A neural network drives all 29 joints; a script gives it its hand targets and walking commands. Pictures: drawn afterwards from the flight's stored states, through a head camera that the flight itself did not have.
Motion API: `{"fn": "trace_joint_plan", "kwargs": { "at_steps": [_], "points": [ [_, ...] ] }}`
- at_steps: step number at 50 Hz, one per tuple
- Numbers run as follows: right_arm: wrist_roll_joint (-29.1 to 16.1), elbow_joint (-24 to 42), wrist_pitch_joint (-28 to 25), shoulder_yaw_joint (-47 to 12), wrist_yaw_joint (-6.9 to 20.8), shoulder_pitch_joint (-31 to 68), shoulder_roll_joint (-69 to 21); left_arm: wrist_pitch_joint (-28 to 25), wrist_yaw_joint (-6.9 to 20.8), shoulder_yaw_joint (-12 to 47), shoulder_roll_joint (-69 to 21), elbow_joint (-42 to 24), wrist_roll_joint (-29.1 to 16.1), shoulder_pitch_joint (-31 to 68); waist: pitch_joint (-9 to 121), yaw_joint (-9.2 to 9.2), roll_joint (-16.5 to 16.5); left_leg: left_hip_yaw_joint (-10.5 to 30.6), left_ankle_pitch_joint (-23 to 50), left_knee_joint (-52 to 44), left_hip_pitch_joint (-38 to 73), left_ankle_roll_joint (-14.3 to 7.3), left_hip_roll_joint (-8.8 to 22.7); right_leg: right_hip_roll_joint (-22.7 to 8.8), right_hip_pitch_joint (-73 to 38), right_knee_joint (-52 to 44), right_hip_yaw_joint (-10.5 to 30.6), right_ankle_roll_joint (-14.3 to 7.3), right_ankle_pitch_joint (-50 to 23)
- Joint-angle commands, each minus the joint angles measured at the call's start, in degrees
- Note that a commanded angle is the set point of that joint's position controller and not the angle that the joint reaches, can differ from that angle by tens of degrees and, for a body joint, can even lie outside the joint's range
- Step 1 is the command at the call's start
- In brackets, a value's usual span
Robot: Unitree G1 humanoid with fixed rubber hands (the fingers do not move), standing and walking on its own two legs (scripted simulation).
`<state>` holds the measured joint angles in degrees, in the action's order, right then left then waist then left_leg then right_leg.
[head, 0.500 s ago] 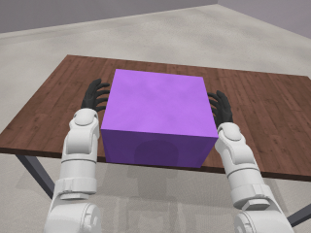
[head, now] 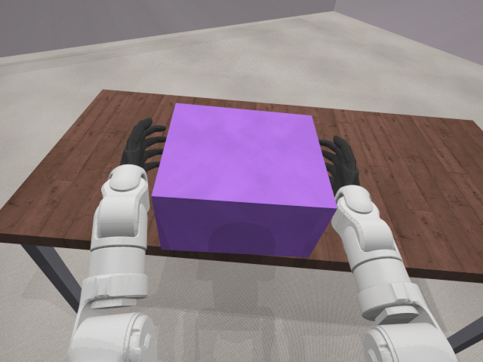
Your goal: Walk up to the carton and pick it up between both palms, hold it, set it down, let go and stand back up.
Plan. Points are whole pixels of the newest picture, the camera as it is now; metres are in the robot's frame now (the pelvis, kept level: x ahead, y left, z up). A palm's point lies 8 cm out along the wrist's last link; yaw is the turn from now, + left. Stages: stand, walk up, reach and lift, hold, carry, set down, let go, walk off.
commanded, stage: reach and lift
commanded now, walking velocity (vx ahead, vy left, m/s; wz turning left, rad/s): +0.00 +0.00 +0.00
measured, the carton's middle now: (240, 178) +0.39 +0.00 +0.12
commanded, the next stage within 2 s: hold in 0.04 s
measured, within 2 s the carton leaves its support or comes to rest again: neither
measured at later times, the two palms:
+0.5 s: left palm (125, 165) +0.35 +0.18 +0.18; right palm (345, 179) +0.35 -0.16 +0.16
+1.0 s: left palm (126, 163) +0.36 +0.18 +0.18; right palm (347, 179) +0.35 -0.16 +0.16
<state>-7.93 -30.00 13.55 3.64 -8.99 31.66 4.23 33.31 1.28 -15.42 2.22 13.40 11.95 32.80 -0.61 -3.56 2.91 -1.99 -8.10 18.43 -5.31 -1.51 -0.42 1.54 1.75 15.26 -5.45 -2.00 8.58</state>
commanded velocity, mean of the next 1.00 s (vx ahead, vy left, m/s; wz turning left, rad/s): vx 0.00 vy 0.00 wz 0.00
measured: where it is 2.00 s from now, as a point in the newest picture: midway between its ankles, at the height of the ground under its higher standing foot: outside the picture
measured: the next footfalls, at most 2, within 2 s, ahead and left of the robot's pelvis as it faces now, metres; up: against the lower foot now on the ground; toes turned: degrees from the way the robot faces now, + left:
none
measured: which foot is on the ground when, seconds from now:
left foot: down 0.00-1.00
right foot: down 0.00-1.00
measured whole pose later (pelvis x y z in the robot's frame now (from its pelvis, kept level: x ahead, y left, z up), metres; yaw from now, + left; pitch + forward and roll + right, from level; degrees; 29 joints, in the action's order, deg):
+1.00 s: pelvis +0.00 +0.00 +0.00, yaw +0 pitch -7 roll -1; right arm -9.6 -23.8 18.5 2.6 -9.6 31.2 4.2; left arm 39.4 2.8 -15.7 2.1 5.0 13.4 31.1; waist -1.4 -4.1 2.8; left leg -2.4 -8.1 18.1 -3.0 -1.7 -0.6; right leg 1.4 -0.4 14.9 -4.9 -1.7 8.4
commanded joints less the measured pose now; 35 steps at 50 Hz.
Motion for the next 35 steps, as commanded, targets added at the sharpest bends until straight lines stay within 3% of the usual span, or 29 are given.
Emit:
{"fn": "trace_joint_plan", "kwargs": {
  "at_steps": [1,8,16,35],
  "points": [
    [-3.5,20.6,-5.1,-21.3,6.6,47.8,-30.6,-2.9,7.1,27.7,-33.1,-8.3,-7.0,33.2,25.9,-0.43,-3.7,2.3,12.6,0.4,12.8,1.8,-0.6,0.5,-1.8,-0.6,1.6,3.9,-13.6],
    [-7.8,26.5,-3.3,-26.3,5.5,47.2,-30.6,0.0,6.3,30.6,-32.9,-16.5,-8.1,30.0,28.7,0.24,-4.2,2.7,21.7,2.9,14.8,2.4,-0.8,1.2,-3.6,-0.1,2.1,3.6,-17.6],
    [-6.0,24.2,-0.3,-22.1,6.3,47.4,-30.1,3.5,7.6,28.7,-31.3,-15.4,-7.0,32.2,22.1,-0.73,-4.2,1.7,8.5,-1.3,10.8,1.1,-0.1,0.1,-1.0,-2.1,2.0,3.0,-6.4],
    [-3.4,23.7,-1.8,-19.6,6.1,50.5,-30.8,2.5,8.3,26.3,-30.6,-11.1,-6.3,33.1,23.5,-0.47,-3.9,1.0,8.3,-1.1,12.4,0.9,-0.4,-0.6,-1.6,-1.6,1.4,4.4,-8.2]
  ]
}}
